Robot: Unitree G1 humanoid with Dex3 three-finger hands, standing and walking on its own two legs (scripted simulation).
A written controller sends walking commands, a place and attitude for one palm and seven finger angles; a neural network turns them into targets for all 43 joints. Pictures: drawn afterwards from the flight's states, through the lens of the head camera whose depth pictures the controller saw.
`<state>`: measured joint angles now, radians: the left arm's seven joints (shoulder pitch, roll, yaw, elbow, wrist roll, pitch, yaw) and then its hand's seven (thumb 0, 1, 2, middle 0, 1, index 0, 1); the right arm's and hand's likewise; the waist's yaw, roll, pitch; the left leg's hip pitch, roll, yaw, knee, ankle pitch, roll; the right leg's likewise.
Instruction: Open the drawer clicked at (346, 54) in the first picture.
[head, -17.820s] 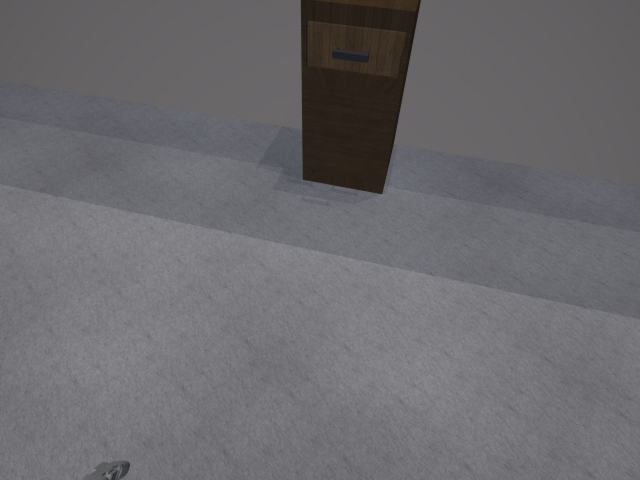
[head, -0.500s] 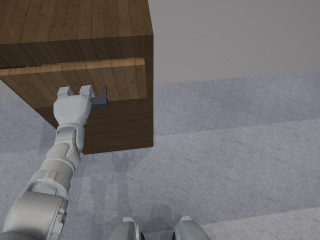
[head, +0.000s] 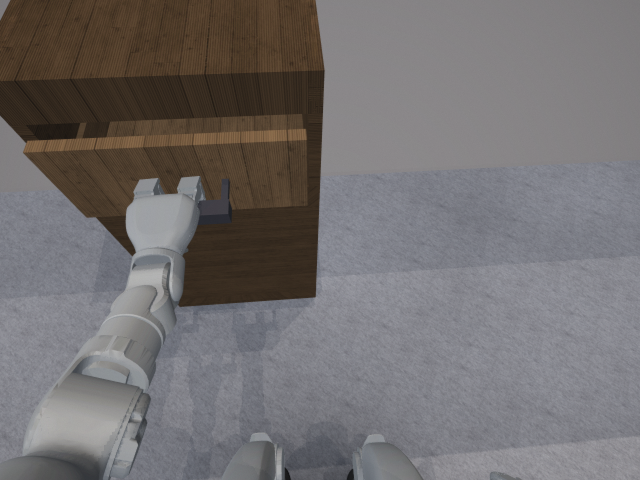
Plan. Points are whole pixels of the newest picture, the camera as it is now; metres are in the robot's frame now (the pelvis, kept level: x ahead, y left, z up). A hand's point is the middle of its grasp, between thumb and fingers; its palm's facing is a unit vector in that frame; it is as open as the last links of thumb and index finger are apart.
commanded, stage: pull the drawer open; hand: left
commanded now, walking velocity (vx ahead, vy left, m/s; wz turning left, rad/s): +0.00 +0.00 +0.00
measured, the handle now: (183, 200) +0.50 +0.19 -0.03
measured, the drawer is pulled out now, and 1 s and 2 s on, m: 0.04 0.09 0.22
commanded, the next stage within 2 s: none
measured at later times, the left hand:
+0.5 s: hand (177, 239) +0.44 +0.20 -0.05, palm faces -0.05 -0.03 -1.00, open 5.9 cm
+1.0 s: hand (175, 273) +0.39 +0.19 -0.05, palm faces -0.02 -0.07 -1.00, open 5.8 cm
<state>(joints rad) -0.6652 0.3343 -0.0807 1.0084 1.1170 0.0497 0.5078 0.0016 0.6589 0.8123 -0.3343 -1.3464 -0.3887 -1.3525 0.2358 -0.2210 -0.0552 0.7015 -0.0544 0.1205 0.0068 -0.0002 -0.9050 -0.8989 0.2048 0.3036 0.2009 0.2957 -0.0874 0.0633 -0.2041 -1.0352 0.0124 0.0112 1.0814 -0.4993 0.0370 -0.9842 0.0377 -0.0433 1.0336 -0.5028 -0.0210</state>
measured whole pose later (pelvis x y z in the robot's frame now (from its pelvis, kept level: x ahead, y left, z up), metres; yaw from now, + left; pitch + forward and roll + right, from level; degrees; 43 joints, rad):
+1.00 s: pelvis +0.01 +0.01 +0.01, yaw -1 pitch +24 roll -2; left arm -0.36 0.28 -0.10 0.74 1.12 0.04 0.58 0.01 0.68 0.79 -0.27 -1.35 -0.38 -1.35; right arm 0.24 -0.22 -0.06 0.69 -0.04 0.10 0.01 0.00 -0.90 -0.90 0.21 0.30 0.20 0.30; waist -0.05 0.05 -0.21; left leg -0.93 0.02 0.04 1.02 -0.50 0.05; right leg -0.89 0.04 -0.01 0.97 -0.49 -0.01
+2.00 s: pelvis +0.01 -0.01 +0.02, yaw -1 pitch +18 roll -1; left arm 0.13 0.24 -0.16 0.35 1.12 0.10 0.57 0.04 0.68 0.75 -0.26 -1.35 -0.40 -1.33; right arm 0.13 -0.21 -0.03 0.58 -0.03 0.11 0.02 0.01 -0.91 -0.90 0.20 0.30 0.20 0.30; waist -0.01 0.04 -0.20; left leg -0.82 0.02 0.04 1.01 -0.50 0.02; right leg -0.79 0.05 -0.01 0.99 -0.51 -0.03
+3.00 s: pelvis -0.02 -0.04 -0.01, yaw +1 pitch +18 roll +1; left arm 0.37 0.27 -0.11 0.13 1.10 0.01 0.62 0.01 0.41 0.69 -0.33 -1.28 -0.37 -1.29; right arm 0.12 -0.23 -0.02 0.58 -0.05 0.09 -0.01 0.01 -0.91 -0.90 0.20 0.30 0.20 0.30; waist 0.03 0.05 -0.19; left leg -0.94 0.01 0.01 1.15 -0.52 -0.02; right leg -0.93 0.04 -0.04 1.17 -0.56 -0.08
